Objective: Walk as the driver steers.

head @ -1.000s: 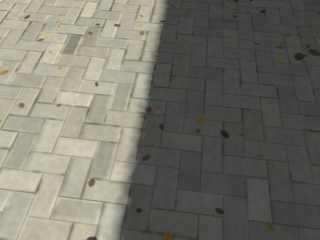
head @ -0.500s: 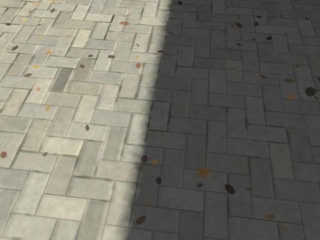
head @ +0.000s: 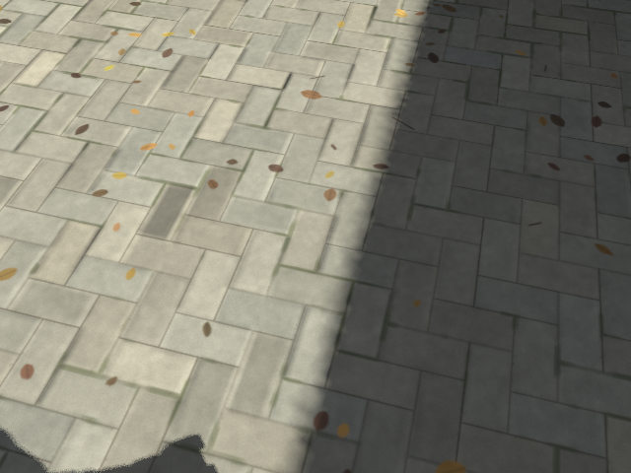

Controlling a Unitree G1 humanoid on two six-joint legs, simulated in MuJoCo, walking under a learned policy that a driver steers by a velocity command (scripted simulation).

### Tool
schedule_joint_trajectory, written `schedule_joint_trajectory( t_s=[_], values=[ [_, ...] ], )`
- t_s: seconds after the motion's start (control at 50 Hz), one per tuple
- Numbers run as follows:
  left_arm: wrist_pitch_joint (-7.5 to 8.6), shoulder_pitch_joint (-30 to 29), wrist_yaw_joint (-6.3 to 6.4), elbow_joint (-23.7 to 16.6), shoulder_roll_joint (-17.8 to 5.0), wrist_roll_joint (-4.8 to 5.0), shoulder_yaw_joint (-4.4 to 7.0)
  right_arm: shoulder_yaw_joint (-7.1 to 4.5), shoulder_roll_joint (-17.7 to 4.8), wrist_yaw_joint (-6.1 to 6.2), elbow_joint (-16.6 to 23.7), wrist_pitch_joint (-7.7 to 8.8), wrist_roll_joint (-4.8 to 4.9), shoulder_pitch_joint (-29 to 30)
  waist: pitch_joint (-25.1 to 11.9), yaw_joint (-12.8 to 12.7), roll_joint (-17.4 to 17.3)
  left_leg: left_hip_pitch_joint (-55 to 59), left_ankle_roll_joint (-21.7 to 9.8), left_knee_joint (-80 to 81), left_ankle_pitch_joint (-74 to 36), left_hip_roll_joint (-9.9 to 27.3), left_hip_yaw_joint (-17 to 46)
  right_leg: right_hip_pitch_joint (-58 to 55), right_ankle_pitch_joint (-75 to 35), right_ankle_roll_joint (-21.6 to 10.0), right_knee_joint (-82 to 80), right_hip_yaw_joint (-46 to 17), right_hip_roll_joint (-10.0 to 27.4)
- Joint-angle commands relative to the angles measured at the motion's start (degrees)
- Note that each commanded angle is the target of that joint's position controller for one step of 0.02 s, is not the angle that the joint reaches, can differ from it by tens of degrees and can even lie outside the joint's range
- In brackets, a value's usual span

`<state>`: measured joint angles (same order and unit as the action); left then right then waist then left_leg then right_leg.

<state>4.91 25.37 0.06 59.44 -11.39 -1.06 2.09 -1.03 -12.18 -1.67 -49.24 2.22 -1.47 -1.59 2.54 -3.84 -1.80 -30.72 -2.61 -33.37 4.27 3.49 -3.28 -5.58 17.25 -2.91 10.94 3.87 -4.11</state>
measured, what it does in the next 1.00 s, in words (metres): walks ahead, turning right: left foot, then right foot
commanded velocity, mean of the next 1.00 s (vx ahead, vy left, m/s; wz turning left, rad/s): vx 0.50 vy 0.00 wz -0.37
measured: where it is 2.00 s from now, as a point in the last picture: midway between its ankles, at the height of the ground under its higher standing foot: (436, 306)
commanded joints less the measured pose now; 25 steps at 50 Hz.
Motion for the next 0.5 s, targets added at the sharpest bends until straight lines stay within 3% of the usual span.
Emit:
schedule_joint_trajectory(
  t_s=[0.02,0.04,0.06,0.08,0.1,0.12,0.14,0.16,0.18,0.22,0.3,0.4,0.5],
  values=[
    [0.1,0.4,0.71,-1.1,-9.6,-0.31,1.9,-1.78,-5.7,0.68,2.5,1.46,-0.12,-2.0,0.3,4.4,6.3,6.8,-2.7,3.6,5.3,-3.0,-1.2,0.6,-44.7,-6.4,7.6,-5.8,17.0],
    [-0.15,-0.5,0.63,-1.1,-9.5,-0.13,1.83,-2.43,-6.5,1.11,-0.4,2.0,-0.46,-10.2,-3.7,8.0,4.7,16.7,-4.1,7.6,3.8,-4.7,-2.2,2.3,-48.0,-5.4,17.2,-3.9,15.1],
    [-0.1,-0.8,0.53,-2.0,-8.2,0.18,1.31,-3.57,-9.5,1.77,-3.4,2.63,-1.54,-20.6,-10.1,11.6,1.9,31.5,-6.5,7.9,4.8,0.4,3.4,11.1,-38.7,-4.2,30.5,-2.0,12.4],
    [-0.03,4.6,-0.09,-3.9,-2.3,2.5,-0.14,-5.34,-16.1,2.2,-4.0,2.66,-2.66,-27.4,-18.4,10.8,-10.7,49.3,-13.1,11.7,12.4,18.1,29.4,31.5,-9.7,-1.1,52.7,2.1,3.8],
    [-0.33,3.8,0.26,-3.0,-6.8,1.17,1.22,-5.25,-14.9,1.67,-3.7,1.79,-0.57,-24.6,-18.5,10.1,-8.1,46.6,-14.3,18.1,13.3,21.1,40.4,38.4,12.4,-1.9,60.8,-4.9,1.0],
    [-0.62,-0.5,0.26,-3.8,-7.9,0.69,1.86,-4.42,-11.8,1.54,-2.7,1.55,0.32,-18.1,-9.4,7.4,-3.5,38.3,-12.4,18.7,16.2,18.8,30.8,41.0,8.0,-2.6,62.3,-7.4,4.7],
    [-0.47,-2.8,-0.13,-4.1,-6.7,0.7,1.57,-3.4,-7.9,1.32,-2.0,1.91,0.36,-13.7,-4.2,6.1,-1.1,30.4,-10.5,21.5,14.3,16.3,23.9,39.9,3.4,-2.6,59.4,-7.4,7.1],
    [-0.9,-3.5,-0.34,-3.9,-5.6,0.51,1.61,-2.85,-5.9,1.41,-2.0,2.34,0.28,-11.9,-1.4,4.7,-1.4,25.7,-8.1,23.6,11.8,13.8,18.4,38.0,1.0,-2.5,56.4,-7.1,8.5],
    [-1.72,-2.8,-0.69,-3.6,-5.0,-0.41,1.61,-2.43,-4.6,1.72,-2.7,2.77,0.51,-11.6,0.0,3.3,-2.8,22.2,-6.3,24.9,8.3,11.7,14.0,35.8,-0.5,-1.9,54.4,-7.0,9.4],
    [-3.01,-2.4,-1.42,-3.3,-3.9,-0.74,1.62,-2.38,-4.7,1.94,-3.8,3.86,0.49,-13.8,-0.4,2.5,-2.6,21.0,-5.8,25.9,2.2,10.7,9.2,34.5,-2.9,-1.2,54.2,-6.4,9.3],
    [-4.05,-9.8,-2.05,-6.1,-3.7,-0.42,1.81,-2.66,-5.7,2.2,-5.2,4.7,0.6,-17.5,1.6,2.8,-1.6,23.9,-5.5,27.2,-3.9,9.9,2.1,42.7,-10.5,-0.1,50.4,-5.5,10.4],
    [-3.72,-19.6,-2.72,-10.0,-2.3,-0.38,0.93,-2.31,-5.4,2.77,-6.4,4.6,0.61,-20.5,3.5,4.5,-1.5,26.9,-4.5,26.5,-11.9,8.7,-4.7,43.5,-18.1,0.3,35.5,-1.4,9.1],
    [-3.54,-25.3,-3.06,-13.3,-2.6,-0.78,0.5,-2.59,-6.7,3.73,-8.2,3.71,0.29,-24.8,3.9,5.7,-1.8,35.9,-4.1,21.8,-26.0,11.3,-8.8,41.4,-14.2,-2.9,26.2,3.6,6.7]
  ],
)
